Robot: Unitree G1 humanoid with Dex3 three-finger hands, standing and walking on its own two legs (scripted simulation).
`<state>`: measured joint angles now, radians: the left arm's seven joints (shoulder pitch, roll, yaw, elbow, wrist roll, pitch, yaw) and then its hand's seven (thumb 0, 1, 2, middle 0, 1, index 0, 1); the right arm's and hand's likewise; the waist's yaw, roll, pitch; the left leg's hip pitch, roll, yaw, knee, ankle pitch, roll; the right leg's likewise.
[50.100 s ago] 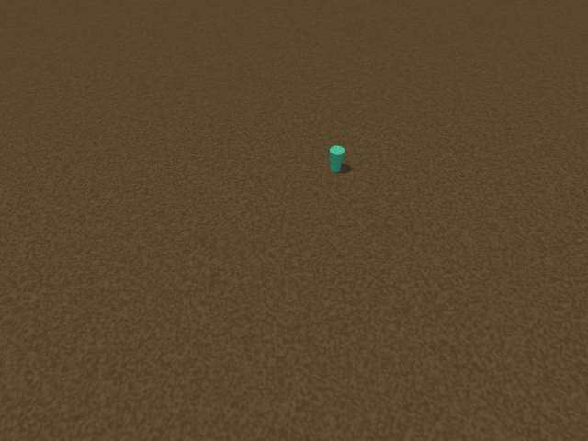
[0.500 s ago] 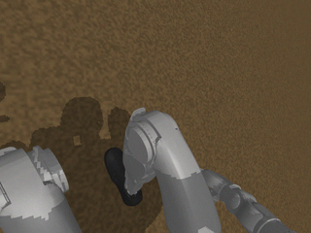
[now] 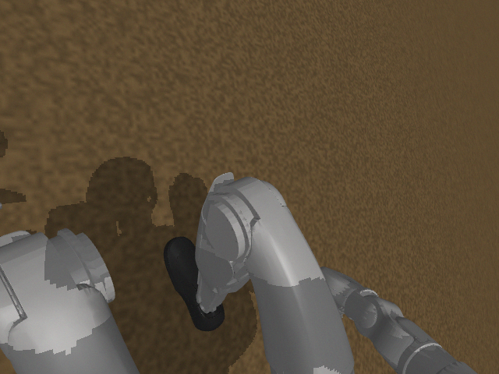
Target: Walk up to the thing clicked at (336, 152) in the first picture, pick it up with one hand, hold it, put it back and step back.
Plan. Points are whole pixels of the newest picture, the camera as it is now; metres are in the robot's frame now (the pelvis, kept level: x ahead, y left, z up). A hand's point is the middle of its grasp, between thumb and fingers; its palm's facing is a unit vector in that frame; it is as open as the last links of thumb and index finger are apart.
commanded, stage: close in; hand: left
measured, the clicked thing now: out of the picture +0.46 +0.24 -0.23
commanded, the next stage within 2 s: close in 0.04 s
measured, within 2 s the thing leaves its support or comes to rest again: leaves its support in 1.10 s
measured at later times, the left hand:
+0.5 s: hand out of the picture +0.44 +0.23 -0.20, palm faces +0.15 -0.99 -0.03, open 14.1 cm
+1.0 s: hand out of the picture +0.44 +0.23 -0.20, palm faces +0.17 -0.99 -0.03, open 9.8 cm
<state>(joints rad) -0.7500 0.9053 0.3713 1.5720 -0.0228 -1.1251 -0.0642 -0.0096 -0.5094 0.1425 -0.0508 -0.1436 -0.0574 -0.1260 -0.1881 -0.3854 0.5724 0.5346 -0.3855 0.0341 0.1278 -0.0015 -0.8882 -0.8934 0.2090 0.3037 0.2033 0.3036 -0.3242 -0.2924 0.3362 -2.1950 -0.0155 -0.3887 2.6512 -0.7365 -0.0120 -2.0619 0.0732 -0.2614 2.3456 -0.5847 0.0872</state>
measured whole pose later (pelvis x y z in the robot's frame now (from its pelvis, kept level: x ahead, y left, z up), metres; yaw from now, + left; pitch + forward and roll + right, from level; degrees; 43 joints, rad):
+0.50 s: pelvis +0.00 +0.00 +0.00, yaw +0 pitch +14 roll -20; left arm -0.74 0.87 0.32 1.55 -0.01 -1.15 0.01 -0.01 -0.19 0.37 -0.29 -0.33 -0.27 -0.33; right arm -0.19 -0.37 0.56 0.56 -0.38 0.02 0.16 0.00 -0.87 -0.89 0.21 0.30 0.20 0.30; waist -0.32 -0.29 0.33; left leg -2.20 -0.02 -0.39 2.65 -0.74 -0.01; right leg -2.06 0.07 -0.27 2.34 -0.59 0.08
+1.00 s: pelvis +0.00 +0.00 +0.00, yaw +0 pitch +14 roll -20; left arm -0.73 0.87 0.32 1.53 -0.02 -1.14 0.02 0.00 -0.08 0.71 -0.68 -0.80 -0.65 -0.84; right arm -0.19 -0.37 0.56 0.56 -0.38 0.01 0.16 0.00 -0.87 -0.89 0.21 0.30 0.20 0.30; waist -0.31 -0.29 0.33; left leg -2.20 -0.02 -0.39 2.65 -0.74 -0.01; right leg -2.06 0.07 -0.27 2.34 -0.59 0.08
